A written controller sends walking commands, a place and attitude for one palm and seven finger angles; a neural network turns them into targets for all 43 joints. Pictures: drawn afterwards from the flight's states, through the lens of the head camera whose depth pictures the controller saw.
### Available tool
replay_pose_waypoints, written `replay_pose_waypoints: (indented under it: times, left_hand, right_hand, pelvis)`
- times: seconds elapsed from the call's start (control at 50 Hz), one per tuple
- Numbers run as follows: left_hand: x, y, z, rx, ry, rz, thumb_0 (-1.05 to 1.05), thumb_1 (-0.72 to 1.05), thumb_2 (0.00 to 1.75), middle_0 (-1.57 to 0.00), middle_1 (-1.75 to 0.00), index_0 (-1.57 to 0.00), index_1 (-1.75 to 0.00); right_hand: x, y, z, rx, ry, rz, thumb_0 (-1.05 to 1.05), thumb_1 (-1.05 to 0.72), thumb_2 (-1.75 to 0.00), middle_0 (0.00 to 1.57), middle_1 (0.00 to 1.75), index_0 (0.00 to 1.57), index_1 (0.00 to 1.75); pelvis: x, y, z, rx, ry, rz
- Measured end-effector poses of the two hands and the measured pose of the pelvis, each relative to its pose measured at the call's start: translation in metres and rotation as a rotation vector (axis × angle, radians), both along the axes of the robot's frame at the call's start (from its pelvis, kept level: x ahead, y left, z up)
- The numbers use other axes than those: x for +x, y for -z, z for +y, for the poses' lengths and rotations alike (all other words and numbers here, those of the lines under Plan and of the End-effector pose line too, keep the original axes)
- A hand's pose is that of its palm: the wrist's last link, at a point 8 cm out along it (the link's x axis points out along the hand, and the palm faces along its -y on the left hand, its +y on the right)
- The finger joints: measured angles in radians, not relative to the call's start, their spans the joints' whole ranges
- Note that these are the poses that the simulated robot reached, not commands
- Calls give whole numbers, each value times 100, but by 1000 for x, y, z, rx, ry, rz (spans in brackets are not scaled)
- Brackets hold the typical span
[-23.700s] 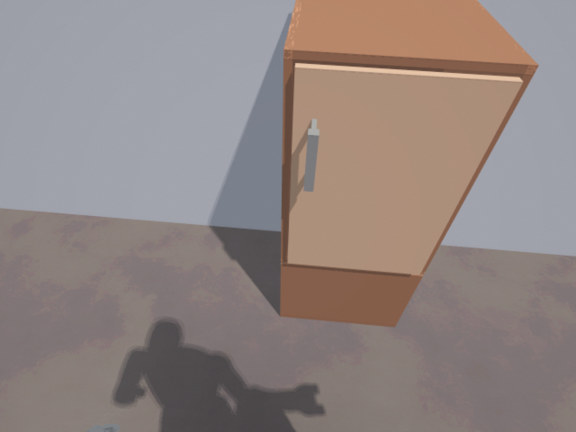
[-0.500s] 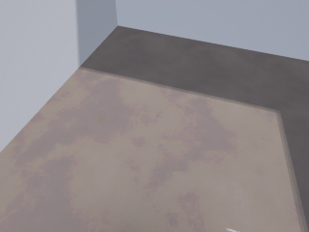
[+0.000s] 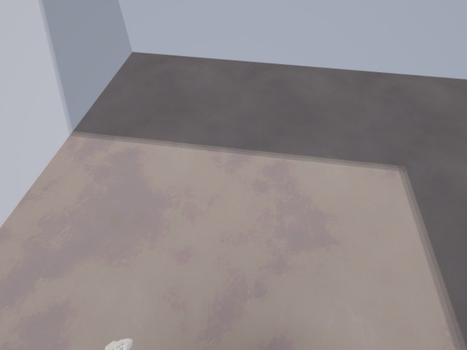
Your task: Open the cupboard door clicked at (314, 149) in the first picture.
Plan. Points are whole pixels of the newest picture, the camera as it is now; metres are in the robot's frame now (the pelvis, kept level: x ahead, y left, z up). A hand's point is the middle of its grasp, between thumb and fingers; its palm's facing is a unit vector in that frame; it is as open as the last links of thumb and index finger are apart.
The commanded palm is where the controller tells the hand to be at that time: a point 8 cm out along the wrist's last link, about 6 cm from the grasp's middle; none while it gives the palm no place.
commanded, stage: turn to face it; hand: left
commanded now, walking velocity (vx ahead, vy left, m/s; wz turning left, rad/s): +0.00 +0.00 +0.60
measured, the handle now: out of the picture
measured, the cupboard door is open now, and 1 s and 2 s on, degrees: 46 46 46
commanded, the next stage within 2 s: none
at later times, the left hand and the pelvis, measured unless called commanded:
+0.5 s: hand (133, 332) +0.18 +0.20 -0.15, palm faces +0.26 -0.94 -0.23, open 7.4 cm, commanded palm none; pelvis +0.13 -0.01 +0.01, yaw +14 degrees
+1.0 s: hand out of the picture +0.09 +0.17 -0.17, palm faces +0.56 -0.79 -0.25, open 7.4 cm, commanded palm none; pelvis +0.16 -0.04 +0.00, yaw +34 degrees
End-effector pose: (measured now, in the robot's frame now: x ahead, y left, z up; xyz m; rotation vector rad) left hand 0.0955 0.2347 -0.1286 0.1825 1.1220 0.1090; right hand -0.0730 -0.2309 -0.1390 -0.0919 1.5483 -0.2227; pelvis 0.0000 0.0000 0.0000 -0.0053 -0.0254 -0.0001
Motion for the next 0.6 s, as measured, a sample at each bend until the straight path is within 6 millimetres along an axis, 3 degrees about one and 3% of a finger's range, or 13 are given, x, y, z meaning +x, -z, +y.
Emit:
replay_pose_waypoints:
  times: [0.04, 0.14, 0.24, 0.3, 0.4, 0.52, 0.6]
  left_hand:
    - [2, 0, -6, -15, -11, 36, 0, 91, 89, -20, -30, -20, -30]
    - [8, 5, 1, -28, -70, 96, 0, 94, 89, -20, -30, -20, -30]
    - [16, 26, 13, -62, -154, 144, 0, 93, 89, -20, -30, -20, -30]
    - [23, 26, 18, -51, -192, 163, 1, 92, 89, -20, -30, -20, -30]
    - [46, 9, 20, -21, -251, 114, 1, 91, 89, -20, -30, -20, -30]
    - [67, -11, 10, 42, -297, 35, 1, 91, 89, -20, -30, -20, -30]
    - [60, -16, -2, 83, -343, 16, 1, 91, 89, -20, -30, -20, -30]
  right_hand:
    - [38, -8, -4, -14, -15, -56, 1, -91, -90, 20, 30, 20, 30]
    - [133, -22, 1, -29, -84, -196, 0, -91, -90, 20, 30, 19, 30]
    - [209, -13, 14, -47, -186, -273, 0, -92, -90, 20, 30, 19, 30]
    - [241, -13, 20, -44, -237, -285, 0, -92, -90, 20, 30, 20, 30]
    - [276, -16, 16, -27, -317, -283, 0, -92, -90, 21, 30, 20, 30]
    - [315, -7, -11, 0, -366, -282, 0, -91, -90, 21, 30, 20, 30]
    - [348, -1, -32, 5, -409, -282, 0, -91, -90, 21, 30, 20, 30]
  pelvis:
    - [15, -7, -2, -2, -7, 8]
    - [54, -14, 0, -11, -44, 24]
    - [91, 2, 15, -33, -98, 28]
    - [104, 2, 15, -19, -130, 36]
    - [116, -6, 5, -15, -186, 49]
    - [130, -6, -21, -10, -257, 47]
    - [139, -2, -37, 13, -318, 39]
